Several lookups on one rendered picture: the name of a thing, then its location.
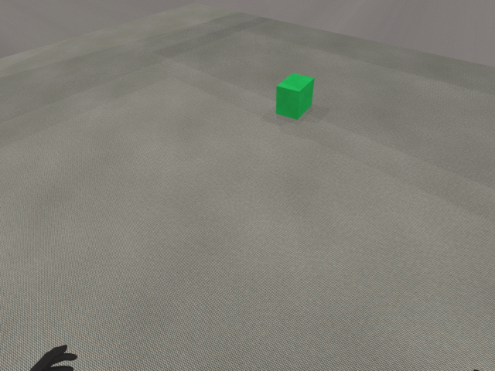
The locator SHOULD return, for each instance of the robot left hand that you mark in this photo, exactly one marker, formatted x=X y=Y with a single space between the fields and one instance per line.
x=54 y=356

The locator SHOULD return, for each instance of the carton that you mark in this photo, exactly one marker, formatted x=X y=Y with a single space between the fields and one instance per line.
x=294 y=96

